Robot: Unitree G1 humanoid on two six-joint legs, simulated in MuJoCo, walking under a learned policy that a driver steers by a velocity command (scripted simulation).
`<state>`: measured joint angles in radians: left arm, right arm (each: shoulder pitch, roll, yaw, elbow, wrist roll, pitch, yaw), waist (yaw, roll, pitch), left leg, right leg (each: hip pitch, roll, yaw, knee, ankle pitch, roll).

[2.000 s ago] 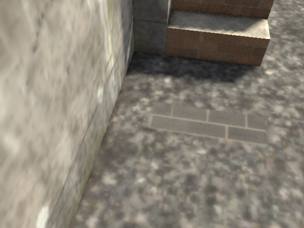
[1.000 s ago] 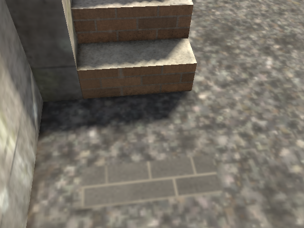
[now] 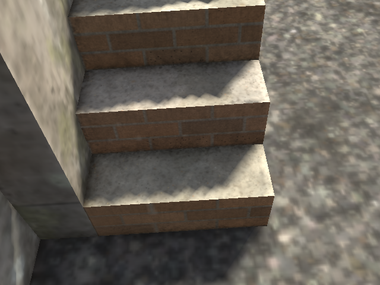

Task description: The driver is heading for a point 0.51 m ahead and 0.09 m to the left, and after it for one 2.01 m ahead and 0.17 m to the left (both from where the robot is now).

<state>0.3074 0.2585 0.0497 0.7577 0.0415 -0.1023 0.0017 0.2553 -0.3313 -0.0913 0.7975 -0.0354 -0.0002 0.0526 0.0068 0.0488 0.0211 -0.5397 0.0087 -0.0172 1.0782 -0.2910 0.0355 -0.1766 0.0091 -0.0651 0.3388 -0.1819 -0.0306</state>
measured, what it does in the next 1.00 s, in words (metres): walks ahead, turning left: left foot, then right foot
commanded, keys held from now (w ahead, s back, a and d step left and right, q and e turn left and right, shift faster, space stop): w+q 0.58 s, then w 0.04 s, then e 0.38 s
